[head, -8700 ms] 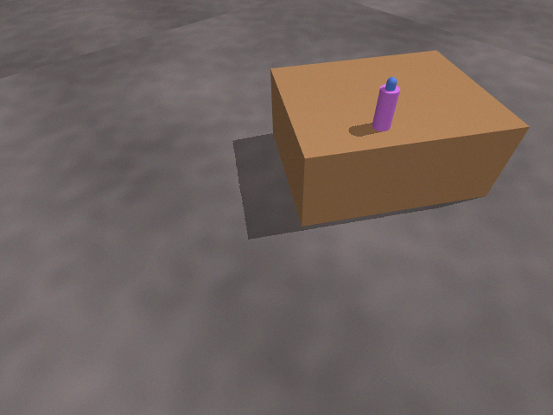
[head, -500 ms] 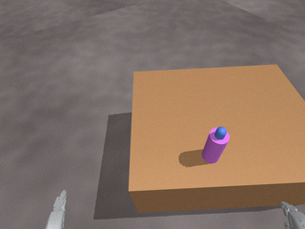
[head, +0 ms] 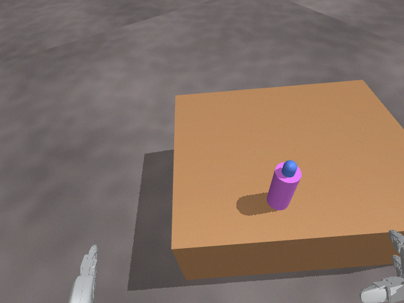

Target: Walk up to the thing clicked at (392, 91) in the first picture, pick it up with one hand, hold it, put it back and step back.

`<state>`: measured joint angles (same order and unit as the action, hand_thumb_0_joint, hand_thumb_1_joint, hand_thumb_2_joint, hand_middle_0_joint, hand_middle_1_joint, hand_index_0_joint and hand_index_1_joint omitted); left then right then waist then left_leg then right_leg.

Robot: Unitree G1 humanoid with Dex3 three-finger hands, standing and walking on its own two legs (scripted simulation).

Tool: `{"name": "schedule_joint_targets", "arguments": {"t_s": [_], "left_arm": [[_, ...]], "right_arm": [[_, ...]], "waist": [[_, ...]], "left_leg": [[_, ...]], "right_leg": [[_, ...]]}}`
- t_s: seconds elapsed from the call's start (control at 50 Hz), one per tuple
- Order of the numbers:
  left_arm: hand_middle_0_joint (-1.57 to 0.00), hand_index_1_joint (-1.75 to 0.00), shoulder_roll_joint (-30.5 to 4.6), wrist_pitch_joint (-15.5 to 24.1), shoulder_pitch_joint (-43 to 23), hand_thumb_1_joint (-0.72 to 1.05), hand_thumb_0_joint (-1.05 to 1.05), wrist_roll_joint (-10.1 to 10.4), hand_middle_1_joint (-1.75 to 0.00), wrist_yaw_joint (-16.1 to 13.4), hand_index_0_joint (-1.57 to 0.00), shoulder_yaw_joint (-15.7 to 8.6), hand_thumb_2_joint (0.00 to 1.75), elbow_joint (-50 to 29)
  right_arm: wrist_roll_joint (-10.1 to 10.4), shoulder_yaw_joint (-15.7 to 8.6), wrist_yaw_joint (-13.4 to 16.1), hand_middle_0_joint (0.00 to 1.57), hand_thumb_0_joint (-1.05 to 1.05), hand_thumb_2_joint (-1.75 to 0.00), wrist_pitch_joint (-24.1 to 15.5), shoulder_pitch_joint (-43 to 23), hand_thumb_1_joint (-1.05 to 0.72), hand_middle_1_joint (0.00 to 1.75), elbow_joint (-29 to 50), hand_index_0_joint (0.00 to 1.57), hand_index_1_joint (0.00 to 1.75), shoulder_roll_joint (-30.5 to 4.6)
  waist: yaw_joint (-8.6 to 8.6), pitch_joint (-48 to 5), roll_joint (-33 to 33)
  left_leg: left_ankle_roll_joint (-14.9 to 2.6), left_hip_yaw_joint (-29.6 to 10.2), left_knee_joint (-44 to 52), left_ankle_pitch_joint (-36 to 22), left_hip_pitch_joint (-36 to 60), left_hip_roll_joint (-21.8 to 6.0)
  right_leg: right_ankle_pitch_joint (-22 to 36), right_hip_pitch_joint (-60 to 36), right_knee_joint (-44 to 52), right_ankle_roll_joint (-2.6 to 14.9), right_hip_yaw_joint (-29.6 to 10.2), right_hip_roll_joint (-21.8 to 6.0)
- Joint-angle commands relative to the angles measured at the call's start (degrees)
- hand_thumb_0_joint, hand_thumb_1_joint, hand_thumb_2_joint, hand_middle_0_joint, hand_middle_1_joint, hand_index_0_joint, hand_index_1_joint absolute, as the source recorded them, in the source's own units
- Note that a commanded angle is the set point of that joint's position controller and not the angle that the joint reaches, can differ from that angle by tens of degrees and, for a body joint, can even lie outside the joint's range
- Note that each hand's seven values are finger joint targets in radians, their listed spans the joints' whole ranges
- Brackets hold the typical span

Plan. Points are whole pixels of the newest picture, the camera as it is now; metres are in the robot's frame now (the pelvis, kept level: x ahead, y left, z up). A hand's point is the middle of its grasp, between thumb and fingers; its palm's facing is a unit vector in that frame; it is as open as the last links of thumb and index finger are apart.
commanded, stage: go down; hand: right
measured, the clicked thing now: (283, 183) +0.49 -0.21 -0.20
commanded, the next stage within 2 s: approach in 1.36 s
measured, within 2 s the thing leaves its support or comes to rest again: neither
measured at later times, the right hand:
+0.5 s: hand (399, 195) +0.32 -0.36 +0.02, palm faces +0.25 +0.96 -0.16, open 17.5 cm
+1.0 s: hand out of the picture +0.37 -0.38 +0.04, palm faces +0.25 +0.96 -0.09, open 17.6 cm
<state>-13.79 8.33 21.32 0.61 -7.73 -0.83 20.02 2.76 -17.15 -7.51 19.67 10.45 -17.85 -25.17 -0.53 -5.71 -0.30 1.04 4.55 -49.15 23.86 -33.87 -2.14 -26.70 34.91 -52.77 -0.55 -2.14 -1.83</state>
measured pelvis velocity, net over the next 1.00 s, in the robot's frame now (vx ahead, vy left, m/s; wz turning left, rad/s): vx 0.00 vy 0.00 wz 0.03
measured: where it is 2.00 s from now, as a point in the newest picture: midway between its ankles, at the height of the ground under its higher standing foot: outside the picture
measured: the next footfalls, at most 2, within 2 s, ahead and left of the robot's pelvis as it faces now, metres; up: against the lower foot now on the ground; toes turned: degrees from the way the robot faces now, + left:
none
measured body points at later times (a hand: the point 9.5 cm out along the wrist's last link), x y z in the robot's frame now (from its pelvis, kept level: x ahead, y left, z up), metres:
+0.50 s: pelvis +0.00 +0.00 +0.01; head +0.06 -0.02 +0.45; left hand +0.14 +0.27 -0.05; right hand +0.31 -0.41 +0.03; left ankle +0.01 +0.13 -0.69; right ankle +0.00 -0.12 -0.69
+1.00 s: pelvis +0.00 +0.00 +0.00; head +0.08 -0.04 +0.44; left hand +0.14 +0.27 -0.05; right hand +0.35 -0.43 +0.05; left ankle +0.01 +0.13 -0.69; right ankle +0.00 -0.12 -0.69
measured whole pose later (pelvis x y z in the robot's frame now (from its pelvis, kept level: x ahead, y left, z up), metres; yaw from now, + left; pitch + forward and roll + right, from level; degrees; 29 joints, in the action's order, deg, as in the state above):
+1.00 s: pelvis +0.00 +0.00 +0.00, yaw +2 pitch +15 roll +3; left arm -15.8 7.9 17.5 -0.3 -5.9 1.4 23.2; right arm 5.3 -36.2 -27.3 -8.2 -28.2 -65.6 -47.3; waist -5.8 -5.5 1.7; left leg 1.0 3.8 -47.0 21.2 -40.2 -0.8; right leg -25.4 41.5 -52.4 -0.3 -1.5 -3.0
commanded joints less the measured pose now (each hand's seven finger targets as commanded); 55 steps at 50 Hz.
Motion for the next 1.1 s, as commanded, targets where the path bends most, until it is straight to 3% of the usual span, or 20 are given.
{"name": "schedule_joint_targets", "arguments": {"t_s": [0.0, 0.08, 0.16, 0.22, 0.28, 0.3, 0.34, 0.38, 0.48, 0.52, 0.62, 0.66, 0.72, 0.76, 0.8, 0.82, 0.88, 0.96, 1.0, 1.08], "left_arm": [[-0.04, -0.04, -10.75, 3.99, 1.3, -0.54, 0.0, 0.13, -0.05, -1.53, -0.05, -6.47, 0.04, -4.87], [-0.04, -0.04, -10.46, 5.04, -2.35, -0.53, 0.0, 0.39, -0.05, -1.07, -0.05, -4.96, 0.03, -4.97], [-0.05, -0.05, -7.8, 5.98, -4.09, -0.54, 0.0, 0.57, -0.05, -0.4, -0.05, -0.14, 0.04, -5.55], [-0.05, -0.06, -10.69, 6.05, -4.67, -0.55, 0.0, 0.49, -0.05, -0.75, -0.05, -2.27, 0.05, -5.85], [-0.05, -0.06, -13.04, 5.77, -4.2, -0.55, 0.0, 0.32, -0.06, -0.63, -0.05, -5.5, 0.05, -4.59], [-0.05, -0.06, -12.87, 5.66, -4.81, -0.55, 0.0, 0.15, -0.06, -0.42, -0.05, -5.1, 0.05, -4.35], [-0.05, -0.05, -12.62, 5.33, -4.27, -0.55, 0.0, 0.1, -0.05, -0.2, -0.05, -5.24, 0.05, -5.03], [-0.05, -0.06, -9.69, 4.88, -3.47, -0.55, 0.0, 0.0, -0.05, 0.11, -0.05, -2.5, 0.06, -3.03], [-0.05, -0.06, -8.34, 4.59, -3.85, -0.56, 0.0, -0.34, -0.05, 0.09, -0.05, -0.25, 0.06, -3.17], [-0.06, -0.06, -10.74, 4.55, -4.23, -0.56, 0.0, -0.46, -0.05, -0.31, -0.05, -2.67, 0.06, -2.37], [-0.06, -0.06, -12.44, 4.08, -1.99, -0.56, 0.0, -0.87, -0.05, -0.01, -0.05, -3.35, 0.05, -1.37], [-0.05, -0.06, -12.52, 3.77, -2.55, -0.55, 0.0, -0.68, -0.05, 0.09, -0.05, -3.23, 0.05, -2.55], [-0.05, -0.05, -11.17, 3.3, -3.45, -0.54, 0.0, -0.65, -0.05, 0.64, -0.05, -2.07, 0.04, -3.41], [-0.05, -0.05, -11.4, 3.1, -3.76, -0.54, 0.0, -0.64, -0.06, 0.64, -0.05, -2.14, 0.05, -4.69], [-0.05, -0.05, -11.0, 2.81, -4.38, -0.54, 0.0, -0.57, -0.05, 0.88, -0.05, -1.88, 0.04, -5.13], [-0.05, -0.05, -12.39, 2.86, -5.29, -0.54, 0.0, -0.48, -0.05, 0.87, -0.05, -3.35, 0.05, -6.74], [-0.05, -0.05, -11.44, 2.48, -5.25, -0.54, 0.0, -0.61, -0.05, 1.1, -0.05, -1.92, 0.05, -5.87], [-0.05, -0.05, -12.41, 2.3, -3.57, -0.55, 0.0, -0.6, -0.05, 0.93, -0.05, -3.08, 0.05, -5.06], [-0.05, -0.05, -11.01, 2.26, -4.05, -0.54, 0.0, -0.6, -0.05, 1.29, -0.05, -1.51, 0.05, -5.19], [-0.05, -0.05, -12.14, 1.8, -2.77, -0.54, 0.0, -0.54, -0.05, 1.35, -0.05, -2.54, 0.05, -5.8]], "right_arm": [[1.39, -10.93, -1.17, 0.04, 0.0, -0.03, -6.21, -17.09, 0.57, 0.05, 6.45, 0.05, 0.05, -21.71], [2.2, -10.74, -5.07, 0.05, 0.0, -0.01, -7.02, -24.52, 0.55, 0.05, -5.93, 0.05, 0.05, -21.54], [3.07, -11.09, -9.78, 0.04, 0.0, -0.03, -9.46, -26.92, 0.56, 0.05, -12.73, 0.05, 0.05, -22.93], [3.39, -14.82, -11.93, 0.04, 0.0, -0.03, -12.32, -30.75, 0.58, 0.06, -16.11, 0.05, 0.06, -28.94], [3.21, -16.61, -12.62, 0.04, 0.0, -0.03, -15.53, -32.6, 0.55, 0.05, -21.24, 0.05, 0.05, -31.62], [3.02, -17.37, -12.66, 0.05, 0.0, -0.03, -16.73, -33.11, 0.54, 0.05, -21.25, 0.05, 0.05, -32.91], [2.87, -18.64, -12.91, 0.04, 0.0, -0.03, -19.29, -36.59, 0.57, 0.05, -21.0, 0.05, 0.05, -35.11], [2.9, -19.89, -13.25, 0.04, 0.0, -0.03, -21.68, -38.6, 0.57, 0.05, -22.23, 0.05, 0.05, -36.8], [3.7, -18.33, -16.13, 0.04, 0.0, -0.04, -25.87, -44.09, 0.57, 0.06, -26.72, 0.05, 0.06, -35.96], [4.16, -17.49, -17.28, 0.04, 0.0, -0.04, -26.9, -46.71, 0.55, 0.05, -28.27, 0.05, 0.05, -36.2], [4.18, -18.2, -18.7, 0.04, 0.0, -0.05, -28.28, -48.89, 0.55, 0.06, -31.01, 0.05, 0.06, -39.4], [4.06, -20.3, -18.58, 0.05, 0.0, -0.04, -28.96, -50.18, 0.55, 0.05, -30.79, 0.05, 0.05, -42.82], [4.62, -20.55, -18.97, 0.04, 0.0, -0.04, -29.51, -48.33, 0.57, 0.05, -35.08, 0.05, 0.05, -41.33], [4.14, -21.96, -18.81, 0.04, 0.0, -0.04, -30.09, -49.53, 0.56, 0.05, -35.13, 0.05, 0.05, -43.95], [4.28, -21.07, -19.31, 0.04, 0.0, -0.04, -30.25, -49.57, 0.58, 0.06, -37.62, 0.05, 0.06, -42.51], [4.06, -21.62, -19.31, 0.05, 0.0, -0.03, -30.46, -49.36, 0.59, 0.05, -37.31, 0.05, 0.05, -43.57], [4.23, -22.5, -19.61, 0.04, 0.0, -0.04, -31.34, -52.75, 0.61, 0.06, -36.02, 0.05, 0.06, -45.55], [4.09, -22.58, -20.1, 0.04, 0.0, -0.03, -32.16, -54.79, 0.61, 0.06, -35.97, 0.05, 0.06, -46.83], [3.96, -21.38, -20.27, 0.04, 0.0, -0.04, -32.24, -54.27, 0.6, 0.06, -36.8, 0.05, 0.06, -45.75], [4.24, -22.44, -20.25, 0.04, 0.0, -0.05, -32.59, -57.36, 0.61, 0.06, -35.06, 0.05, 0.06, -47.95]], "waist": [[-2.31, -7.04, -9.0], [-2.78, -7.3, -6.36], [-0.56, -10.79, -5.23], [-0.4, -14.56, -4.07], [-1.01, -12.54, -2.36], [-0.04, -12.27, -4.17], [-0.52, -13.13, -5.34], [-0.17, -12.6, -6.49], [-2.63, -16.13, -8.31], [-4.04, -16.41, -9.89], [-4.49, -18.29, -10.64], [-3.66, -18.85, -10.78], [-3.32, -16.66, -7.65], [-2.59, -17.33, -8.6], [-2.92, -16.88, -6.76], [-3.18, -18.99, -7.34], [-2.76, -19.53, -9.09], [-4.27, -21.11, -10.13], [-3.92, -19.9, -11.16], [-4.58, -20.23, -12.19]], "left_leg": [[-1.24, -1.54, 7.19, -7.83, 3.13, 1.25], [-1.27, -0.78, 7.09, -8.43, 2.27, 1.63], [-1.48, -0.62, 7.0, -11.56, 5.02, 1.79], [-1.38, -1.18, 7.05, -16.47, 7.71, 1.64], [-1.5, -1.5, 7.34, -16.01, 6.44, 1.88], [-1.77, -1.7, 7.29, -15.12, 6.71, 1.8], [-2.01, -1.85, 7.61, -14.91, 6.83, 1.99], [-2.22, -2.22, 7.43, -15.17, 7.07, 1.91], [-2.06, -2.45, 6.64, -18.7, 5.78, 2.22], [-2.16, -2.34, 6.8, -17.29, 3.33, 2.43], [-2.23, -1.31, 6.79, -17.27, 1.38, 3.09], [-2.21, -1.34, 6.97, -17.45, 1.94, 3.04], [-2.13, -1.54, 6.9, -18.18, 3.54, 2.95], [-2.33, -1.82, 6.68, -17.47, 4.27, 2.79], [-2.27, -1.94, 6.39, -17.86, 4.34, 2.87], [-2.33, -2.21, 6.19, -18.77, 5.03, 2.71], [-2.38, -2.54, 5.91, -19.47, 5.0, 2.49], [-2.44, -2.17, 5.71, -18.65, 2.14, 2.9], [-2.47, -2.12, 5.75, -18.04, 2.16, 2.89], [-2.65, -1.62, 5.89, -15.77, 0.13, 3.36]], "right_leg": [[9.44, -5.08, 10.25, 0.62, 0.15, 1.03], [10.47, -4.51, 10.53, 0.69, -0.54, 0.64], [15.39, -5.45, 10.68, 0.64, -0.44, 0.54], [20.42, -7.12, 9.66, 0.85, -0.08, 0.81], [19.26, -5.71, 9.8, 1.29, 0.23, 0.84], [18.57, -5.39, 10.24, 1.15, 0.37, 0.91], [18.54, -6.3, 10.6, 1.18, 0.41, 0.9], [18.69, -5.7, 10.45, 1.27, 0.71, 1.04], [23.6, -7.64, 8.98, 1.12, 0.64, 0.78], [23.11, -9.2, 9.12, 1.08, 0.34, 0.5], [27.8, -11.58, 8.68, 0.34, -0.78, -0.12], [28.01, -11.57, 8.42, 0.51, -0.6, 0.11], [24.89, -7.2, 8.35, 0.96, -0.37, 0.61], [23.13, -6.46, 8.55, 1.01, -0.18, 0.67], [22.78, -4.62, 8.1, 1.19, -0.23, 0.76], [23.58, -5.3, 7.82, 1.25, -0.22, 0.79], [23.97, -5.12, 7.0, 1.32, 0.09, 1.04], [25.13, -7.81, 6.51, 1.13, -0.36, 0.57], [23.33, -6.62, 6.85, 1.26, -0.14, 0.92], [23.37, -8.51, 7.35, 0.69, -0.76, 0.27]]}}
